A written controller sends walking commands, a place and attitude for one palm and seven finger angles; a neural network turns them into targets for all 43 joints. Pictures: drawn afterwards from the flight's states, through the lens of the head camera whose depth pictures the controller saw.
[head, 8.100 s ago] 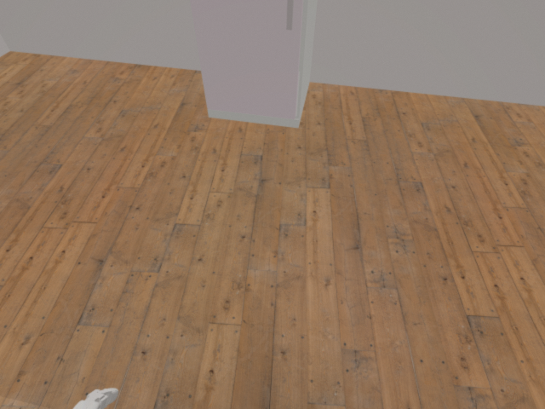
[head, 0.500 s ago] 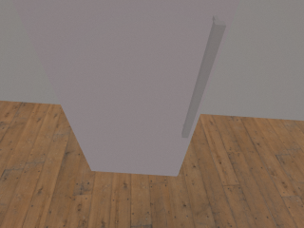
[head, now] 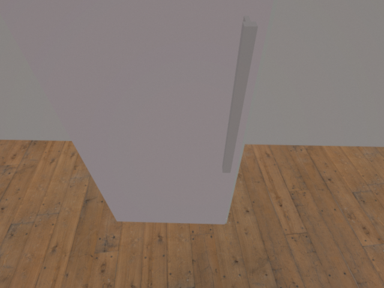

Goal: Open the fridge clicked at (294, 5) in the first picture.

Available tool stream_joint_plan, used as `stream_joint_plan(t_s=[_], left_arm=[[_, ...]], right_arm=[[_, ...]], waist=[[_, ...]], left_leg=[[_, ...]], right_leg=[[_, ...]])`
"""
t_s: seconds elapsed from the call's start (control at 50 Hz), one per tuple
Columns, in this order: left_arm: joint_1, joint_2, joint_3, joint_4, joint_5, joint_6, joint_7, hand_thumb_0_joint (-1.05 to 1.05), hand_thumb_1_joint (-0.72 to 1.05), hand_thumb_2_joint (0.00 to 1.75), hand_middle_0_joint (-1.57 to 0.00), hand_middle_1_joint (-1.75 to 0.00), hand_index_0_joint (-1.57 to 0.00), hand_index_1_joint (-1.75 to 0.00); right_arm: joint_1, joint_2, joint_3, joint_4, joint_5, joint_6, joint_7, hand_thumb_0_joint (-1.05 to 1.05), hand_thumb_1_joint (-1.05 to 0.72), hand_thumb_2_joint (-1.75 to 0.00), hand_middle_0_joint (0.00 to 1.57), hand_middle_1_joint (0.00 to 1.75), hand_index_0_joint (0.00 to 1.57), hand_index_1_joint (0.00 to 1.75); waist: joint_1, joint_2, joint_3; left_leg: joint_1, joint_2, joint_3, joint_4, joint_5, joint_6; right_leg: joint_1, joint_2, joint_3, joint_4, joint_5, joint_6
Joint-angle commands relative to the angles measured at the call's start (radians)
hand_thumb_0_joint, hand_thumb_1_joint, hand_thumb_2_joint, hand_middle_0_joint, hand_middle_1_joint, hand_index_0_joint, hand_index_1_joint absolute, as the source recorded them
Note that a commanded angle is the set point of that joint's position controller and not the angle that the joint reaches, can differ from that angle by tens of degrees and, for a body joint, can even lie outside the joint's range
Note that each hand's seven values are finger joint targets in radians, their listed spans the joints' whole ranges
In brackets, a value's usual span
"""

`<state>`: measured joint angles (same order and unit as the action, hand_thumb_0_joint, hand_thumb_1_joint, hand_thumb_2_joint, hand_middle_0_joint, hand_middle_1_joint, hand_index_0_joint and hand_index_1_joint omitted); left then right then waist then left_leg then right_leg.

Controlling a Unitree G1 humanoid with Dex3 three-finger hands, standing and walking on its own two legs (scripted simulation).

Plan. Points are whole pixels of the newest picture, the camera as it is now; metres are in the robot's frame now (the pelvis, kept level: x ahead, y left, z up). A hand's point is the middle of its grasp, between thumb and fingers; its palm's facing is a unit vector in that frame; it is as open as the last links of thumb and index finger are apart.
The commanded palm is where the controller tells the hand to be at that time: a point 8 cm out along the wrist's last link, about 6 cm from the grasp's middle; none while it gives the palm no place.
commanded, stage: look again from close up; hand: right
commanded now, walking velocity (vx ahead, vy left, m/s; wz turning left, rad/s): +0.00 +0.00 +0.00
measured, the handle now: (234, 111) +0.53 -0.08 +0.09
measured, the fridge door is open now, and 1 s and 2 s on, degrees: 0 0 0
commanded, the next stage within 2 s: none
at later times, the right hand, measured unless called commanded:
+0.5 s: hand out of the picture -0.05 -0.22 -0.17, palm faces +0.01 +0.98 -0.21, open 7.4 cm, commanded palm none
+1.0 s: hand out of the picture -0.06 -0.18 -0.17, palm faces +0.02 +0.99 -0.14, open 7.4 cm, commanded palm none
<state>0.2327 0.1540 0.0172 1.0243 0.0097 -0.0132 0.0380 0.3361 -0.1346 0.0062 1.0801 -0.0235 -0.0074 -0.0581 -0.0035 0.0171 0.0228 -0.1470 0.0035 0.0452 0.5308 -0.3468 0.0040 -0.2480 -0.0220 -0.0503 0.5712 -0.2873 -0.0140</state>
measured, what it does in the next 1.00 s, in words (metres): stands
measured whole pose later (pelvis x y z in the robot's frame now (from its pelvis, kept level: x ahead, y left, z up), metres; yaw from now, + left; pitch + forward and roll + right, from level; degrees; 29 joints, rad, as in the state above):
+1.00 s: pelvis -0.03 -0.03 +0.01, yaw +0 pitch -1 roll +0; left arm 0.29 0.14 0.00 1.11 0.01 -0.01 0.02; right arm 0.35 -0.13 0.02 1.10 -0.02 -0.01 -0.04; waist 0.00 0.02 0.01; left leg -0.18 0.04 0.03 0.46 -0.25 -0.03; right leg -0.26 0.02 -0.07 0.45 -0.17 -0.05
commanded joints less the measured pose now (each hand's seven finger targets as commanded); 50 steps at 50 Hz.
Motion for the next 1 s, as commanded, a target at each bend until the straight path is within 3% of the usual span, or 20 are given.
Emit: stream_joint_plan(t_s=[0.0,0.06,0.12,0.16,0.28,0.46,0.58,0.98], left_arm=[[0.048,0.106,0.007,-0.053,0.003,-0.008,-0.007,0.0,0.9,0.9,-0.2,-0.3,-0.2,-0.3],[0.051,0.127,0.012,-0.068,0.008,-0.006,-0.012,0.0,0.9,0.9,-0.2,-0.3,-0.2,-0.3],[0.049,0.143,0.013,-0.075,0.009,-0.01,-0.015,0.0,0.9,0.9,-0.2,-0.3,-0.2,-0.3],[0.047,0.157,0.015,-0.077,0.01,-0.009,-0.017,0.0,0.9,0.9,-0.2,-0.3,-0.2,-0.3],[0.059,0.162,0.014,-0.063,0.007,-0.015,-0.019,0.0,0.9,0.9,-0.2,-0.3,-0.2,-0.3],[0.079,0.151,0.009,-0.012,0.003,-0.013,-0.02,0.0,0.9,0.9,-0.2,-0.3,-0.2,-0.3],[0.092,0.129,0.005,0.016,-0.001,-0.013,-0.02,0.0,0.9,0.9,-0.2,-0.3,-0.2,-0.3],[0.106,0.087,0.001,0.05,-0.001,-0.01,-0.015,0.0,0.9,0.9,-0.2,-0.3,-0.2,-0.3]], right_arm=[[0.058,-0.109,-0.015,-0.054,0.002,-0.006,0.007,0.0,-0.9,-0.9,0.2,0.3,0.2,0.3],[0.038,-0.119,-0.016,-0.075,0.002,-0.001,0.015,0.0,-0.9,-0.9,0.2,0.3,0.2,0.3],[0.043,-0.131,-0.017,-0.085,0.001,0.0,0.018,0.0,-0.9,-0.9,0.2,0.3,0.2,0.3],[0.042,-0.132,-0.016,-0.087,0.0,0.003,0.021,0.0,-0.9,-0.9,0.2,0.3,0.2,0.3],[0.05,-0.146,-0.016,-0.083,-0.001,-0.003,0.024,0.0,-0.9,-0.9,0.2,0.3,0.2,0.3],[0.073,-0.138,-0.01,-0.043,0.004,-0.005,0.024,0.0,-0.9,-0.9,0.2,0.3,0.2,0.3],[0.088,-0.125,-0.004,-0.022,0.004,-0.012,0.021,0.0,-0.9,-0.9,0.2,0.3,0.2,0.3],[0.098,-0.086,-0.005,-0.002,0.006,-0.014,0.017,0.0,-0.9,-0.9,0.2,0.3,0.2,0.3]], waist=[[-0.003,-0.05,0.084],[0.001,-0.051,0.101],[-0.005,-0.062,0.061],[-0.007,-0.065,0.075],[-0.011,-0.03,0.034],[-0.006,-0.035,0.045],[-0.003,-0.003,0.043],[-0.002,-0.018,0.07]], left_leg=[[-0.094,0.074,-0.07,-0.115,0.101,0.031],[-0.107,0.067,-0.065,-0.121,0.02,0.029],[-0.071,0.068,-0.05,-0.106,0.045,0.024],[-0.075,0.064,-0.041,-0.099,0.033,0.021],[-0.055,0.08,-0.049,-0.118,0.07,0.024],[-0.074,0.093,-0.059,-0.14,0.057,0.02],[-0.082,0.102,-0.071,-0.161,0.081,0.02],[-0.104,0.101,-0.079,-0.175,0.072,0.022]], right_leg=[[-0.037,-0.088,0.122,-0.147,0.155,-0.036],[-0.078,-0.083,0.154,-0.22,-0.04,-0.038],[-0.085,-0.093,0.174,-0.257,-0.083,-0.043],[-0.108,-0.098,0.191,-0.295,-0.159,-0.044],[-0.077,-0.095,0.183,-0.297,-0.101,-0.047],[-0.06,-0.087,0.173,-0.309,-0.106,-0.036],[-0.034,-0.08,0.144,-0.274,-0.031,-0.032],[-0.034,-0.071,0.125,-0.254,0.002,-0.022]])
